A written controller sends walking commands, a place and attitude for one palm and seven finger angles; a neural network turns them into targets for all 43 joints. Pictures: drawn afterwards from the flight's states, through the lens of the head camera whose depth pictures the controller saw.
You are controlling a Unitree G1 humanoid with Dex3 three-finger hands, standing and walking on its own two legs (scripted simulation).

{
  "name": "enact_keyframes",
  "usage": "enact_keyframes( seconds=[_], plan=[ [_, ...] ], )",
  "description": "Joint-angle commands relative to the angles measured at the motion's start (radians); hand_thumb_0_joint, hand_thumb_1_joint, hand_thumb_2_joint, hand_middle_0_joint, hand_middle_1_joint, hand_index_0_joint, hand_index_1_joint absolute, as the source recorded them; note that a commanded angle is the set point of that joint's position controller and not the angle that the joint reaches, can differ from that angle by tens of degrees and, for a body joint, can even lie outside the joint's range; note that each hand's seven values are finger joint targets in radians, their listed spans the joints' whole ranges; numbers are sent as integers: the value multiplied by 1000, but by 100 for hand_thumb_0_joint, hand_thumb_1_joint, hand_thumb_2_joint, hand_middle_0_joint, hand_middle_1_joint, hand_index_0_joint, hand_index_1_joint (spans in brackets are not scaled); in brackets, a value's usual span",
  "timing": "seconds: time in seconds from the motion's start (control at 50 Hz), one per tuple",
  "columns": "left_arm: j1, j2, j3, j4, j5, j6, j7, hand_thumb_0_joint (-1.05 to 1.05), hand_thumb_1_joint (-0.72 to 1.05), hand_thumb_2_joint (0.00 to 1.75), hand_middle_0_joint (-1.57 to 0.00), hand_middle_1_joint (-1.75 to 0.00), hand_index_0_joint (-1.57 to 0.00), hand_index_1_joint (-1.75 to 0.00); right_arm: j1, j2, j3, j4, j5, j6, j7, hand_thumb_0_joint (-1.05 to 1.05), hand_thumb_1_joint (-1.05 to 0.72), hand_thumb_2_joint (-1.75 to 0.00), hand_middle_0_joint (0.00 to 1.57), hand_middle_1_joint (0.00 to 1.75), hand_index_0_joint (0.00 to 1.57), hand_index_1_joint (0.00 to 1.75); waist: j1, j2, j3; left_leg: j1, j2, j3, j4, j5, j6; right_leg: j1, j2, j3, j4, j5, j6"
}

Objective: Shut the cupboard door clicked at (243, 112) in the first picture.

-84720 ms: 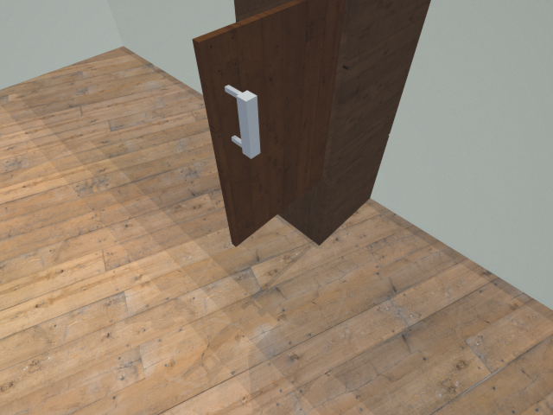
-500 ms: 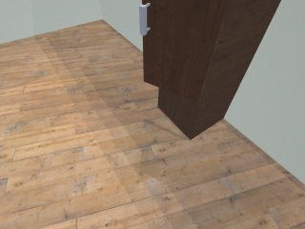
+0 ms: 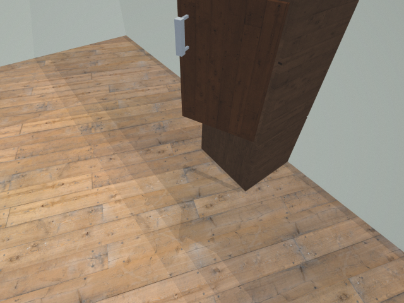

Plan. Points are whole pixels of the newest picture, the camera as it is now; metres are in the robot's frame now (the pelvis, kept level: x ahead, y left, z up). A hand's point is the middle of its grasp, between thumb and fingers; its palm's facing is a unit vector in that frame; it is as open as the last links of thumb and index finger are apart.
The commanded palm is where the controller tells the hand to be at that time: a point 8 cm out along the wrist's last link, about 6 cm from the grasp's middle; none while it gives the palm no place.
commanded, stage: let the arm hang, fingers relaxed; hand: left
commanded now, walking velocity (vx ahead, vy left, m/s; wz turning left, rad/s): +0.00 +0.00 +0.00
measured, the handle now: (183, 35) +1.01 +0.12 +0.08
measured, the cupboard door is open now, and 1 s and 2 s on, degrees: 25 25 25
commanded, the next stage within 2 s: look to check the result in 0.04 s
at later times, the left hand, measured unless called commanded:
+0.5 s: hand out of the picture +0.03 +0.18 -0.17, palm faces +0.02 -0.98 -0.22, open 7.4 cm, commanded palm none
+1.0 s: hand out of the picture +0.04 +0.19 -0.19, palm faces +0.13 -0.97 -0.22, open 7.4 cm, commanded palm none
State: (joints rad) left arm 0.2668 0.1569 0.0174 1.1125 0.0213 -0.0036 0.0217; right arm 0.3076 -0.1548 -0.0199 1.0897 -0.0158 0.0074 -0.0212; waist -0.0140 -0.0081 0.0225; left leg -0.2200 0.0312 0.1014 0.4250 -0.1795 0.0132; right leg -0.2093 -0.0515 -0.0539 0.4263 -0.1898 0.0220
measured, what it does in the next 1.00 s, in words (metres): stands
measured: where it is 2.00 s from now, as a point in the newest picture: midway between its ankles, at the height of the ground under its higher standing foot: outside the picture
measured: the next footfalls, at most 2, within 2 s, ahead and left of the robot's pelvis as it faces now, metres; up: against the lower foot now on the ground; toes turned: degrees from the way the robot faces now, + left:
right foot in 1.44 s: +0.08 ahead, -0.15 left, +0.00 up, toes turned +24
left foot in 1.82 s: -0.05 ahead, +0.11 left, +0.00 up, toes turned +44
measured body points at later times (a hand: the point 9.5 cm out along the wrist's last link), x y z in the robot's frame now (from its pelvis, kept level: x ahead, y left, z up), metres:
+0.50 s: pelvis +0.02 -0.01 +0.00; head +0.02 -0.01 +0.45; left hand +0.03 +0.23 -0.15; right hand +0.03 -0.24 -0.16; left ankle +0.03 +0.11 -0.74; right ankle +0.02 -0.13 -0.74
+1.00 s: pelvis +0.02 -0.01 -0.01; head +0.04 +0.00 +0.44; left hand +0.03 +0.24 -0.17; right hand +0.05 -0.24 -0.17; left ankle +0.03 +0.10 -0.74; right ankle +0.03 -0.13 -0.74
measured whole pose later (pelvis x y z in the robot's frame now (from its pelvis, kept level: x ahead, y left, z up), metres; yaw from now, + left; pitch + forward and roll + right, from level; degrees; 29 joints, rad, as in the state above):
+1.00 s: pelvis +0.02 -0.01 -0.01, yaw +7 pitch -1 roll -1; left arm 0.21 0.18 0.05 1.05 0.02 0.02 0.02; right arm 0.26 -0.18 -0.04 1.06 -0.02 0.05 -0.01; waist -0.03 0.01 0.08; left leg -0.30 0.04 0.04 0.62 -0.29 -0.01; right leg -0.21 -0.07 -0.17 0.54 -0.30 0.01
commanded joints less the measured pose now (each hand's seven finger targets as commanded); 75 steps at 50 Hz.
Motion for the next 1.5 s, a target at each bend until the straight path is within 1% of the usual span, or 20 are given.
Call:
enact_keyframes(
  seconds=[0.0, 0.72, 0.82, 0.88, 0.94, 0.98, 1.0, 1.02, 1.04, 1.06, 1.08, 1.16, 1.28, 1.36, 1.38, 1.4, 1.42, 1.44, 1.46, 1.48],
  plan=[
    [59, 123, 24, -19, -3, -10, 10, 0, 90, 90, -20, -30, -20, -30, 49, -106, -16, -26, -2, -12, -4, 0, -90, -90, 20, 30, 20, 30, 5, 35, 52, -19, 76, -104, -124, -74, 6, -23, -50, 73, -98, -36, -48],
    [12, 156, 22, -1, -7, -15, 8, 0, 90, 90, -20, -30, -20, -30, -17, -142, -8, -7, 1, -15, -5, 0, -90, -90, 20, 30, 20, 30, 3, 17, 36, 51, 88, -94, -126, 59, -4, 41, -64, 65, -122, 64, -44],
    [32, 172, 47, -34, -7, 4, 15, 0, 90, 90, -20, -30, -20, -30, -18, -127, -16, -36, 0, 8, 0, 0, -90, -90, 20, 30, 20, 30, 14, -3, 38, -29, 60, -91, -21, 79, -9, 34, -109, 35, -47, 58, -52],
    [16, 207, 70, -72, -2, 12, 16, 0, 90, 90, -20, -30, -20, -30, -23, -120, -28, -66, 0, 20, 6, 0, -90, -90, 20, 30, 20, 30, 13, -80, 28, -90, 23, -66, 109, 40, -19, 23, -187, 56, -62, 16, -99],
    [-24, 218, 83, -120, 5, 17, 18, 0, 90, 90, -20, -30, -20, -30, -33, -111, -42, -97, -4, 33, 12, 0, -90, -90, 20, 30, 20, 30, 5, -150, 26, -100, 14, -42, 289, -146, -31, -38, -275, 62, -84, 13, -153],
    [-64, 218, 88, -150, 11, 19, 20, 0, 90, 90, -20, -30, -20, -30, -15, -112, -48, -112, -2, 34, 20, 0, -90, -90, 20, 30, 20, 30, -12, -151, 27, -92, 36, -53, 266, -183, -31, -67, -294, 14, -31, 26, -149],
    [-71, 211, 89, -164, 9, 22, 17, 0, 90, 90, -20, -30, -20, -30, 1, -126, -51, -116, -2, 30, 24, 0, -90, -90, 20, 30, 20, 30, -21, -88, 17, -53, 57, -88, 169, -63, -20, -94, -261, -30, 45, 9, -112],
    [-58, 177, 89, -176, 3, 28, 13, 0, 90, 90, -20, -30, -20, -30, 32, -169, -58, -119, -8, 23, 23, 0, -90, -90, 20, 30, 20, 30, -30, 99, 23, -32, 134, -248, 40, 114, 20, -153, -159, -104, 203, -81, -47],
    [-56, 136, 81, -199, -8, 33, 11, 0, 90, 90, -20, -30, -20, -30, 67, -237, -71, -124, -23, 16, 13, 0, -90, -90, 20, 30, 20, 30, -47, 309, 23, -3, 277, -530, -104, 254, 110, -246, -20, -124, 411, -307, 16],
    [-121, 151, 74, -223, 3, 40, 16, 0, 90, 90, -20, -30, -20, -30, 112, -259, -76, -100, -24, 15, 1, 0, -90, -90, 20, 30, 20, 30, -74, 339, 14, 38, 308, -611, -158, 256, 160, -312, 1, -5, 592, -418, 9],
    [-128, 155, 81, -224, 6, 45, 15, 0, 90, 90, -20, -30, -20, -30, 115, -248, -75, -98, -20, 14, -7, 0, -90, -90, 20, 30, 20, 30, -59, 278, -3, 38, 286, -578, -164, 219, 122, -348, -18, 66, 666, -350, 2],
    [-108, 148, 82, -229, 2, 26, -3, 0, 90, 90, -20, -30, -20, -30, 11, -226, -67, -155, -16, -1, -17, 0, -90, -90, 20, 30, 20, 30, -11, 120, -79, 79, 190, -455, -102, 251, 135, -340, -3, 85, 677, -195, 30],
    [-134, 136, 73, -274, -5, 30, 0, 0, 90, 90, -20, -30, -20, -30, -2, -251, -85, -176, -20, 17, -10, 0, -90, -90, 20, 30, 20, 30, -26, 176, -97, 71, 167, -507, -98, 208, 152, -242, 39, 80, 428, -252, 39],
    [-18, 168, 80, -255, -10, 28, 6, 0, 90, 90, -20, -30, -20, -30, -80, -260, -97, -213, -15, 33, 3, 0, -90, -90, 20, 30, 20, 30, 26, 188, -101, -90, 86, -512, -69, 78, 98, 22, 87, 53, 107, -141, 22],
    [34, 190, 90, -245, -8, 24, 10, 0, 90, 90, -20, -30, -20, -30, -106, -233, -99, -227, -7, 37, 6, 0, -90, -90, 20, 30, 20, 30, 52, 135, -101, -217, 42, -476, -34, -55, 56, 162, 50, 67, -34, -83, 11],
    [53, 260, 106, -247, 8, 18, 16, 0, 90, 90, -20, -30, -20, -30, -103, -181, -99, -237, 2, 40, 13, 0, -90, -90, 20, 30, 20, 30, 62, -76, -96, -373, -67, -350, 142, -235, -13, 256, -137, 253, -174, -215, -49],
    [-1, 323, 111, -273, 17, 17, 20, 0, 90, 90, -20, -30, -20, -30, -107, -150, -97, -252, 0, 36, 13, 0, -90, -90, 20, 30, 20, 30, 62, -291, -32, -455, -162, -181, 476, -373, -66, 141, -399, 528, -263, -279, -170],
    [-86, 298, 93, -295, 8, 19, 24, 0, 90, 90, -20, -30, -20, -30, -108, -202, -104, -245, -14, 43, 23, 0, -90, -90, 20, 30, 20, 30, 19, -185, 21, -393, -87, -220, 688, -376, -47, -55, -419, 456, -258, -284, -196],
    [-171, 272, 88, -325, 10, 19, 26, 0, 90, 90, -20, -30, -20, -30, -58, -183, -105, -247, -16, 52, 33, 0, -90, -90, 20, 30, 20, 30, -34, -109, 34, -361, -79, -208, 765, -336, -45, -126, -383, 373, -242, -270, -198],
    [-184, 230, 86, -321, 8, 9, 26, 0, 90, 90, -20, -30, -20, -30, -72, -172, -99, -228, -17, 57, 36, 0, -90, -90, 20, 30, 20, 30, -40, -160, 45, -377, -45, -192, 802, -285, -52, -84, -303, 320, -198, -143, -179]
  ],
)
